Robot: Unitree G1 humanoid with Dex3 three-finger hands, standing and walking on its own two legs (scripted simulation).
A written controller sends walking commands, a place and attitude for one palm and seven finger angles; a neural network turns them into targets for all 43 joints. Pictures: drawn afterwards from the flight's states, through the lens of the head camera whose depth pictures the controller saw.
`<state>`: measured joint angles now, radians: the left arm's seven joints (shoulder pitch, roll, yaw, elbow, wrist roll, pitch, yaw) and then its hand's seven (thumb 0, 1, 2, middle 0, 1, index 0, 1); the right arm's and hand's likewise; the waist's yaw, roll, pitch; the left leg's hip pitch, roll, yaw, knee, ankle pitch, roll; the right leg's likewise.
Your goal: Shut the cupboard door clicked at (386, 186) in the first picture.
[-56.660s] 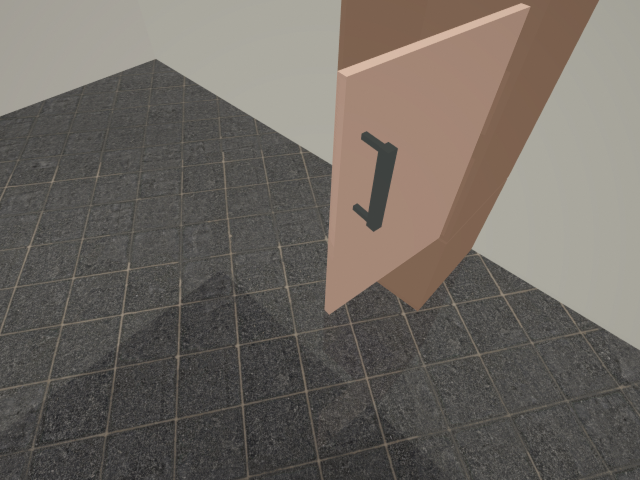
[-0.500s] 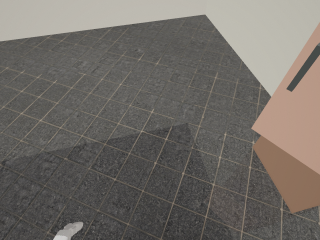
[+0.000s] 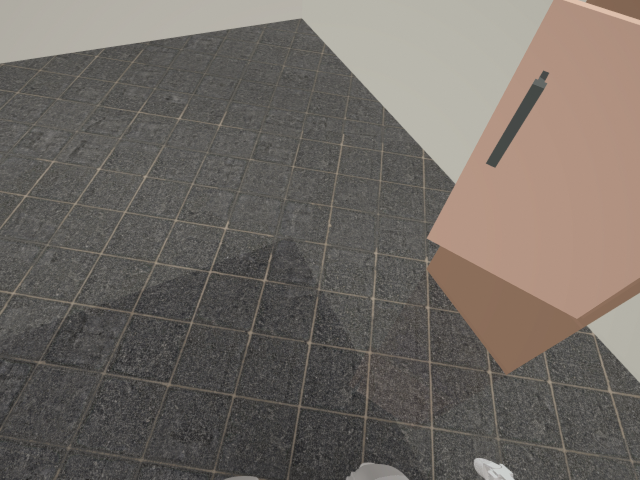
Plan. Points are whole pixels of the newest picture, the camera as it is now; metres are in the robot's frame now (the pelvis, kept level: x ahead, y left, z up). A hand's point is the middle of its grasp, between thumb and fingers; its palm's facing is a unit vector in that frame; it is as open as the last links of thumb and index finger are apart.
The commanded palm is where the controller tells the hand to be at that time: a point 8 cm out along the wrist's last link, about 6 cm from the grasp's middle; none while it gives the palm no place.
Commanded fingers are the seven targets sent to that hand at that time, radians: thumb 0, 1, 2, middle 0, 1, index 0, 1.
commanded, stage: turn to face it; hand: left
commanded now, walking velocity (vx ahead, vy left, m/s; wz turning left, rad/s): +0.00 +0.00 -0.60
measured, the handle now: (516, 121) +0.68 -0.28 +0.07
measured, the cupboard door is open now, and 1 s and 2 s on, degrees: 30 30 30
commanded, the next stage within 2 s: take the last steps up to it in 0.78 s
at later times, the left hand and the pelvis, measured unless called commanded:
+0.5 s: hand (235, 450) +0.17 +0.12 -0.14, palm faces -0.28 -0.92 -0.28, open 7.4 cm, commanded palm none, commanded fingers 0.00 0.90 0.90 -0.20 -0.30 -0.20 -0.30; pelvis +0.01 -0.04 +0.00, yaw -16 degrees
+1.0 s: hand (220, 435) +0.19 +0.15 -0.16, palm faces -0.39 -0.90 -0.20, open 7.4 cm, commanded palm none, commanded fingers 0.00 0.90 0.90 -0.20 -0.30 -0.20 -0.30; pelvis +0.05 -0.01 +0.01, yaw -26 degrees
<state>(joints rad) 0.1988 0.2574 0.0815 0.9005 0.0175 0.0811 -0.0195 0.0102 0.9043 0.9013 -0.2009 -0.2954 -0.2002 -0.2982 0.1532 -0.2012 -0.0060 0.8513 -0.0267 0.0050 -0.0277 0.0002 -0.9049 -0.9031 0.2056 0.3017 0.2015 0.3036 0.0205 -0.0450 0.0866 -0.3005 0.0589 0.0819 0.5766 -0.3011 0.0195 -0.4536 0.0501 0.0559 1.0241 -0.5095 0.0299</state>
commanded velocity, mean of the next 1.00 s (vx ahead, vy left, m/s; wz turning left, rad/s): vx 0.04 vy -0.02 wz -0.37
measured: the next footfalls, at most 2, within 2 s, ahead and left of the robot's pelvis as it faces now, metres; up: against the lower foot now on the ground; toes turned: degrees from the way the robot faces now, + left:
right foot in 0.32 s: +0.01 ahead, -0.15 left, +0.00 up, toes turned -17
left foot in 0.76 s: +0.13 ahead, +0.07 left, +0.00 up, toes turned -18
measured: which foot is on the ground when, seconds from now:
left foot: down 0.00-0.34, up 0.36-0.74, down 0.76-1.00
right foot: up 0.00-0.30, down 0.32-0.76, up 0.78-1.00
